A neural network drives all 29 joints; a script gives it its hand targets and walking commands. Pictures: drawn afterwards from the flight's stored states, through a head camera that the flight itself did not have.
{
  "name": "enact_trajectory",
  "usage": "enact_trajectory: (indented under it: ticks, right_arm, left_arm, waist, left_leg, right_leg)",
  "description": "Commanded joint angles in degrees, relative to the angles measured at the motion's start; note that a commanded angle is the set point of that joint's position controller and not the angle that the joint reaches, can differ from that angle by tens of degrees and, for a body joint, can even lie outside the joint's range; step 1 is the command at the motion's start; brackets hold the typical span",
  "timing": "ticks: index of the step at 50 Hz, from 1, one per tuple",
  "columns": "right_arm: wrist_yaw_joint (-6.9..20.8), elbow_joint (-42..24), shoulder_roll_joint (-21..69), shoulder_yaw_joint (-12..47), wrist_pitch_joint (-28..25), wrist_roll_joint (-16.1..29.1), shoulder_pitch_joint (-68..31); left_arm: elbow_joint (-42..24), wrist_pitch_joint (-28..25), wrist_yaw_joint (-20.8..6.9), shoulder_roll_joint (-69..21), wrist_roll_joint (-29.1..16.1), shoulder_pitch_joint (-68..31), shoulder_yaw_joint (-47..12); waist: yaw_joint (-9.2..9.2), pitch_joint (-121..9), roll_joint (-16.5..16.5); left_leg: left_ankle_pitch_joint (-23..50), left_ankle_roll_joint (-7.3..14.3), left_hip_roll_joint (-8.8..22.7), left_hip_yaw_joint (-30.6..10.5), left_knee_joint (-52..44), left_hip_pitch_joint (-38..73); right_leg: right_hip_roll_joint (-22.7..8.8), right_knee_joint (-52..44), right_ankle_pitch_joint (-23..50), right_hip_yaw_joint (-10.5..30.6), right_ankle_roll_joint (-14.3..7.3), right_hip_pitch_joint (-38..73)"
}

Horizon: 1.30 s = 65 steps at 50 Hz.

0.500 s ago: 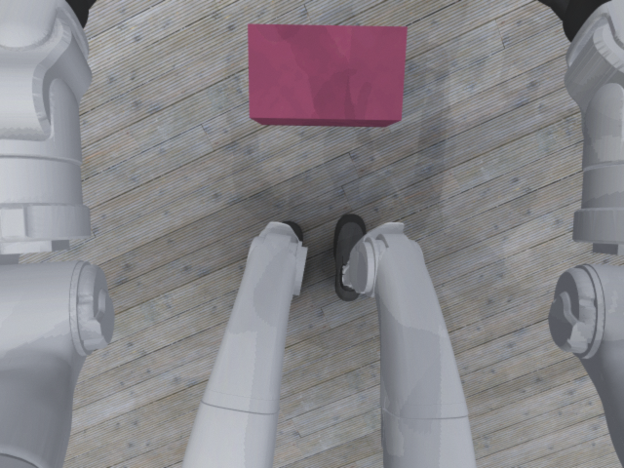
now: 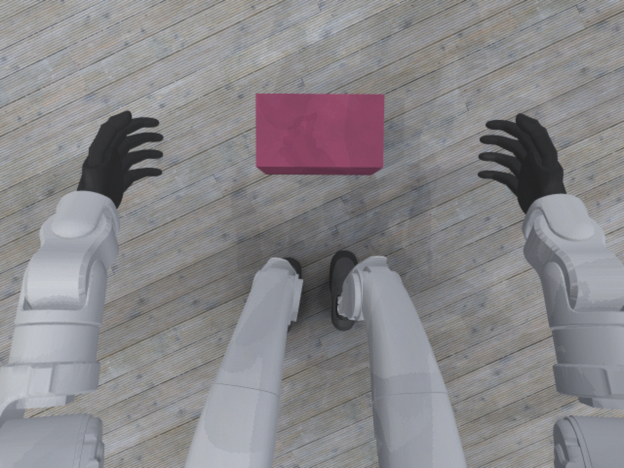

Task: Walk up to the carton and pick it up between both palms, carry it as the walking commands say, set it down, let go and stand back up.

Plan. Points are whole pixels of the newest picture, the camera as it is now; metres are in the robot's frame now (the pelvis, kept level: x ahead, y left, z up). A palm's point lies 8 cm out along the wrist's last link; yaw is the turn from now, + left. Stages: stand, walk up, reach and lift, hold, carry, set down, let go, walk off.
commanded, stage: let go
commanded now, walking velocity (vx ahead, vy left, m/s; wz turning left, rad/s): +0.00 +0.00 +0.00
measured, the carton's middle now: (319, 138) +0.52 +0.02 -0.59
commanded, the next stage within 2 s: stand in 0.86 s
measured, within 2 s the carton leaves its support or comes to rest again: neither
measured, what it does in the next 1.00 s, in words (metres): rises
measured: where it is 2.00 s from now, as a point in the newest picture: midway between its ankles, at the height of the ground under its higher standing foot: (312, 307)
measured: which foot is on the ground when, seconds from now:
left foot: down 0.00-1.00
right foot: down 0.00-1.00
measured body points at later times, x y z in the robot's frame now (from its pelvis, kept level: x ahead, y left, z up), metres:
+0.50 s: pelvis +0.07 -0.02 +0.08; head +0.13 -0.03 +0.52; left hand +0.26 +0.22 +0.01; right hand +0.27 -0.26 +0.00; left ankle +0.09 +0.11 -0.64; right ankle +0.11 -0.06 -0.64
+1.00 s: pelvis +0.09 -0.04 +0.08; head +0.09 -0.05 +0.53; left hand +0.24 +0.23 +0.02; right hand +0.24 -0.29 -0.01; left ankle +0.09 +0.11 -0.64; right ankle +0.11 -0.06 -0.64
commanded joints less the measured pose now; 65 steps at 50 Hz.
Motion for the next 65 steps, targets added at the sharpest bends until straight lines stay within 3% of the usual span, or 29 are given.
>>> enact_trajectory:
  ticks: [1, 4, 6, 8, 9, 12, 13, 14, 16, 19, 22, 24, 27, 29, 32, 33, 39, 40, 42, 43, 44, 46, 48, 49, 51, 55, 57, 61, 65]
  right_arm:
    - [1.35, -9.19, -1.28, -3.84, -6.59, -7.86, 12.16]
    - [2.94, -5.38, 0.73, -3.29, -9.82, -9.8, 18.67]
    - [3.6, -3.17, 1.68, -2.57, -12.27, -10.76, 16.34]
    - [4.32, 3.7, 3.43, -1.36, -13.37, -10.71, 18.28]
    - [4.86, 3.76, 5.64, 1.23, -14.0, -10.06, 25.7]
    - [5.27, 7.93, 6.04, 0.15, -15.33, -11.48, 27.04]
    - [5.23, 7.01, 6.03, -0.63, -16.14, -12.63, 31.13]
    - [5.22, 7.03, 5.69, -0.97, -16.42, -13.19, 31.98]
    - [4.94, 9.33, 6.06, -0.57, -16.92, -13.54, 36.38]
    - [4.52, 7.25, 6.08, 0.67, -18.3, -14.28, 39.44]
    - [4.46, 1.33, 5.13, 1.65, -20.22, -14.9, 44.2]
    - [4.72, 2.96, 5.96, 3.34, -20.21, -14.14, 50.37]
    - [4.85, 1.17, 4.5, 3.92, -20.72, -13.35, 45.72]
    - [5.02, 0.6, 3.75, 3.52, -20.45, -13.21, 45.07]
    - [4.72, 0.79, 3.8, 3.33, -20.27, -13.66, 47.56]
    - [4.88, 1.25, 4.08, 3.99, -19.63, -13.27, 47.64]
    - [4.4, 0.9, 4.36, 2.34, -18.93, -13.61, 48.3]
    - [4.45, 1.27, 4.64, 2.69, -18.58, -13.36, 48.0]
    - [4.15, 3.04, 4.59, 3.82, -18.29, -12.65, 46.58]
    - [2.7, 14.44, -4.46, 0.92, -21.31, -13.39, 39.66]
    - [2.48, 15.8, -4.25, -0.08, -22.3, -13.16, 38.67]
    - [2.81, 17.88, -5.17, -0.6, -23.55, -14.81, 43.19]
    - [2.72, 20.75, -4.57, -0.68, -25.19, -16.02, 44.87]
    - [2.58, 21.86, -4.81, -0.72, -25.61, -16.26, 43.98]
    - [2.72, 23.41, -3.71, -0.49, -26.21, -15.88, 43.45]
    - [2.59, 26.8, -5.2, -1.09, -27.32, -16.25, 44.31]
    - [2.8, 26.94, -4.99, -0.89, -27.82, -15.74, 42.42]
    - [2.41, 28.06, -5.83, -1.16, -27.99, -15.9, 42.57]
    - [2.59, 29.17, -6.17, -1.59, -27.79, -15.8, 44.46]
  left_arm:
    - [-11.61, -6.16, -1.77, 5.01, 5.29, 10.32, 1.42]
    - [-9.87, -9.7, -1.72, 2.53, 7.28, 17.01, -0.02]
    - [-4.72, -11.07, -1.99, 1.17, 8.95, 17.45, 1.39]
    - [3.67, -11.42, -2.51, -2.82, 8.52, 20.07, -0.34]
    - [5.09, -11.42, -2.71, -4.85, 8.98, 27.38, -1.37]
    - [10.74, -12.48, -3.24, -4.98, 10.07, 28.28, -0.01]
    - [7.08, -13.58, -2.94, -5.51, 10.66, 29.93, -0.89]
    - [7.55, -13.99, -3.16, -5.96, 11.23, 31.79, -0.89]
    - [7.47, -14.92, -3.14, -6.32, 12.49, 33.85, -0.52]
    - [8.08, -16.44, -3.55, -7.02, 11.65, 37.05, -1.88]
    - [2.81, -18.63, -3.7, -6.57, 11.61, 41.93, -3.04]
    - [1.98, -18.71, -3.54, -6.49, 11.89, 46.83, -2.99]
    - [2.09, -19.16, -3.78, -4.54, 11.4, 41.01, -2.48]
    - [2.22, -18.73, -3.98, -4.56, 11.85, 41.15, -2.03]
    - [2.85, -18.68, -4.24, -3.97, 10.88, 43.16, -2.2]
    - [4.36, -18.02, -3.94, -3.86, 11.75, 44.25, -1.69]
    - [4.27, -17.07, -4.5, -4.39, 12.52, 44.21, -1.65]
    - [3.8, -17.14, -4.19, -3.68, 12.24, 43.15, -1.29]
    - [4.7, -15.37, -3.33, -4.85, 13.24, 42.49, -0.78]
    - [15.21, -18.9, 0.08, 3.91, 11.78, 44.03, 1.15]
    - [17.31, -20.2, 1.98, 5.28, 12.03, 44.18, 1.86]
    - [18.13, -22.61, 3.08, 6.19, 12.89, 41.97, 0.71]
    - [19.35, -24.49, 3.15, 4.26, 13.04, 42.3, -0.01]
    - [20.35, -25.07, 3.08, 4.61, 12.88, 42.31, -0.28]
    - [21.42, -26.09, 3.08, 4.95, 12.83, 41.96, -0.01]
    - [22.82, -27.54, 3.25, 4.67, 12.76, 40.71, 0.02]
    - [23.35, -28.06, 3.37, 5.3, 12.67, 39.55, -0.2]
    - [24.9, -28.42, 3.9, 6.52, 12.44, 42.72, 0.3]
    - [25.86, -28.6, 4.09, 6.89, 12.33, 42.14, 0.3]
  waist:
    - [-2.35, -96.94, 5.47]
    - [-0.35, -88.51, 8.99]
    - [0.45, -73.78, 6.27]
    - [-0.75, -54.81, 6.52]
    - [-1.63, -53.11, 4.9]
    - [-2.87, -43.11, 4.11]
    - [-3.79, -44.34, 5.36]
    - [-2.93, -43.47, 6.53]
    - [-3.35, -40.17, 6.54]
    - [-4.52, -36.26, 2.01]
    - [-4.03, -40.18, 1.99]
    - [-3.35, -39.01, 3.45]
    - [-3.31, -31.44, -0.11]
    - [-2.83, -29.13, 0.81]
    - [-3.81, -30.48, -2.36]
    - [-2.23, -31.24, -1.8]
    - [-3.6, -34.83, -2.81]
    - [-3.66, -33.03, -0.59]
    - [-3.19, -32.9, -1.95]
    - [3.1, -47.13, 4.54]
    - [2.31, -46.86, 0.81]
    - [0.07, -43.65, -0.99]
    - [-0.38, -37.91, 1.25]
    - [-0.63, -37.62, 3.19]
    - [-1.1, -37.54, 0.61]
    - [-1.56, -36.25, 2.66]
    - [-2.01, -36.83, 2.4]
    - [-0.78, -35.4, 0.87]
    - [-1.82, -34.13, 1.0]
  left_leg:
    - [9.05, -0.3, 5.39, -0.71, -16.97, 24.81]
    - [9.43, -1.08, 5.95, -1.67, -19.62, 28.01]
    - [4.45, -0.52, 6.24, -1.5, -22.0, 22.37]
    - [-5.8, -0.29, 7.42, -2.26, -25.51, 16.79]
    - [-6.26, 0.45, 7.44, -2.46, -27.55, 21.22]
    - [-10.89, 0.62, 7.51, -1.75, -31.09, 19.56]
    - [-9.22, 0.88, 8.18, -2.53, -33.07, 22.64]
    - [-9.05, 0.65, 8.26, -2.25, -34.9, 23.93]
    - [-5.03, 0.15, 6.96, -1.05, -35.27, 25.23]
    - [1.15, 0.16, 5.34, 0.24, -35.48, 34.22]
    - [7.49, -0.01, 4.72, -0.16, -36.57, 39.03]
    - [10.64, -0.34, 4.43, 0.51, -37.87, 40.29]
    - [8.5, -0.13, 3.5, 0.69, -37.71, 40.88]
    - [7.45, -0.96, 3.74, 0.79, -37.34, 41.5]
    - [8.94, -0.65, 3.45, 0.0, -37.28, 41.86]
    - [8.94, -0.39, 3.46, 0.02, -38.09, 41.95]
    - [5.58, -0.58, 3.71, -0.1, -37.75, 37.46]
    - [5.59, -0.44, 3.98, -0.78, -38.01, 37.11]
    - [5.02, 0.1, 4.15, -0.89, -37.92, 34.9]
    - [9.59, -0.82, 5.75, -2.31, -31.86, 37.71]
    - [6.27, -1.32, 5.15, -2.03, -31.22, 38.68]
    - [2.63, -0.95, 5.21, -2.07, -30.95, 37.57]
    - [3.05, -0.87, 5.55, -2.32, -31.61, 38.32]
    - [4.85, -0.43, 6.05, -3.44, -31.83, 40.38]
    - [4.5, 0.07, 6.39, -3.9, -31.97, 39.52]
    - [5.31, 0.41, 6.47, -5.03, -32.69, 40.54]
    - [5.39, 0.77, 6.99, -5.27, -33.18, 41.28]
    - [7.51, 0.88, 6.78, -5.45, -32.78, 37.86]
    - [5.48, 0.85, 6.48, -5.02, -31.84, 38.6]
  right_leg:
    - [-3.1, -16.75, 17.03, 9.55, 3.72, 56.16]
    - [-3.01, -17.96, 15.69, 8.15, 3.41, 53.66]
    - [-3.97, -21.84, 9.68, 9.88, 3.98, 52.17]
    - [-4.93, -24.27, -2.77, 10.95, 4.48, 46.87]
    - [-5.01, -26.97, -5.19, 11.03, 4.47, 49.3]
    - [-5.12, -30.48, -9.76, 10.57, 5.84, 51.52]
    - [-4.58, -30.52, -6.77, 9.71, 5.99, 54.09]
    - [-4.27, -30.58, -4.72, 8.11, 6.16, 56.1]
    - [-5.13, -34.74, -2.87, 10.39, 5.97, 58.75]
    - [-5.37, -38.05, -0.51, 10.08, 4.99, 57.54]
    - [-5.36, -37.4, 11.51, 9.53, 5.42, 64.02]
    - [-5.83, -37.95, 16.76, 10.24, 5.45, 68.24]
    - [-7.3, -40.54, 14.42, 11.41, 5.29, 64.68]
    - [-7.38, -41.39, 11.5, 11.1, 4.68, 63.27]
    - [-8.45, -41.35, 18.37, 12.73, 5.02, 64.85]
    - [-7.82, -40.94, 18.55, 11.64, 5.43, 66.68]
    - [-7.56, -40.71, 20.41, 13.01, 5.99, 73.23]
    - [-7.9, -40.0, 20.03, 13.6, 5.88, 71.84]
    - [-7.31, -39.38, 19.97, 12.76, 5.93, 71.34]
    - [-12.21, -38.79, 27.46, 14.74, 8.42, 65.92]
    - [-11.81, -41.36, 18.33, 16.26, 10.0, 63.96]
    - [-12.18, -44.63, 7.34, 18.36, 11.02, 58.79]
    - [-10.92, -46.75, 1.0, 18.6, 9.72, 51.84]
    - [-10.98, -46.66, 0.41, 18.76, 8.88, 48.75]
    - [-10.47, -46.94, 0.14, 18.05, 8.56, 48.51]
    - [-11.43, -47.41, -1.49, 19.59, 6.7, 46.16]
    - [-10.98, -47.04, -0.9, 18.21, 7.44, 46.63]
    - [-12.34, -45.26, 14.74, 19.43, 9.09, 50.43]
    - [-12.54, -46.79, 10.48, 20.44, 10.12, 47.97]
